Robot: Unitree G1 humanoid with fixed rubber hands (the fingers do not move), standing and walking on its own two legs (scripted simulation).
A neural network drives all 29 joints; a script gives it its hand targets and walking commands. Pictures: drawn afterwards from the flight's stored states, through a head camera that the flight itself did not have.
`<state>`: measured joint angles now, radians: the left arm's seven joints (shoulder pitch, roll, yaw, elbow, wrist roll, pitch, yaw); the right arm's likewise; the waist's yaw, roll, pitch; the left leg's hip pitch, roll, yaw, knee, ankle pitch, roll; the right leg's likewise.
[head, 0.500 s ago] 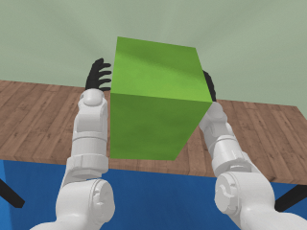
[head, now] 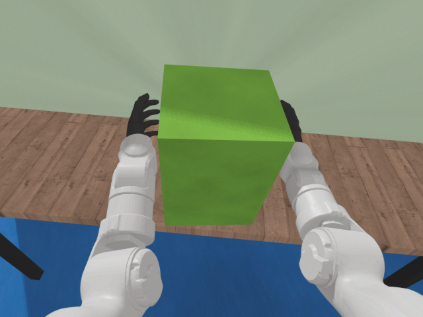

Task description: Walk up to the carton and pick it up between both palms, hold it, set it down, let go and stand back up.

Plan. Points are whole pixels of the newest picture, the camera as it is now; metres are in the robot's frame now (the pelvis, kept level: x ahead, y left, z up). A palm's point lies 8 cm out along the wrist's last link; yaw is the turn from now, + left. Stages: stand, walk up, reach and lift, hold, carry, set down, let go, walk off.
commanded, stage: set down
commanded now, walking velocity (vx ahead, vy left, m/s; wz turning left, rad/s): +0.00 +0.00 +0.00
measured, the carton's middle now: (213, 153) +0.42 +0.00 +0.09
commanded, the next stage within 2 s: none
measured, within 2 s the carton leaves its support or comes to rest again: rests again in 1.22 s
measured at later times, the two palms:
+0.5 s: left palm (148, 144) +0.41 +0.13 +0.13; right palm (290, 144) +0.43 -0.16 +0.12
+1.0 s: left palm (154, 152) +0.41 +0.13 +0.10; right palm (290, 148) +0.44 -0.16 +0.09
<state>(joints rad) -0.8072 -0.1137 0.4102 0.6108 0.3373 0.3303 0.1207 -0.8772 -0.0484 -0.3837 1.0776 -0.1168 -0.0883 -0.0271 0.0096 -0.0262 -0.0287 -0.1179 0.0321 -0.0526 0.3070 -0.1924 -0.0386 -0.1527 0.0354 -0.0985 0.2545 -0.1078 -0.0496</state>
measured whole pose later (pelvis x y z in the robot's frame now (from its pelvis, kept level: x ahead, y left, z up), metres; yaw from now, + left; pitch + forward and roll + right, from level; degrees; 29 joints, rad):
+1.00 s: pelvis +0.01 -0.01 +0.00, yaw -2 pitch +9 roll +0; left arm -0.79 -0.20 0.53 0.66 0.39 0.20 0.15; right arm -0.91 -0.05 -0.57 1.10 -0.33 -0.11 0.07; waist 0.06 0.00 -0.08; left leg -0.26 0.05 -0.02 0.30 -0.18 -0.05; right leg -0.34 0.05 -0.07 0.30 -0.11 -0.07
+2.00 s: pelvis +0.01 -0.01 +0.00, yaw -2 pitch +9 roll +0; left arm -0.73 -0.24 0.55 0.64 0.44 0.12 0.13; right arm -0.85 -0.01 -0.65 1.04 -0.42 -0.17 0.11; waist 0.05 -0.02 -0.05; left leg -0.26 0.04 -0.02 0.29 -0.18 -0.04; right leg -0.34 0.04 -0.07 0.31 -0.12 -0.06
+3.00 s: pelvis +0.01 -0.01 +0.00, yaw -3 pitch +7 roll +1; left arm -0.70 -0.26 0.55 0.58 0.47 0.12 0.12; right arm -0.81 0.00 -0.62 0.98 -0.41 -0.16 0.15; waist 0.07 -0.03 -0.03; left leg -0.22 0.04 0.01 0.29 -0.19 -0.04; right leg -0.32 0.04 -0.05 0.32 -0.14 -0.05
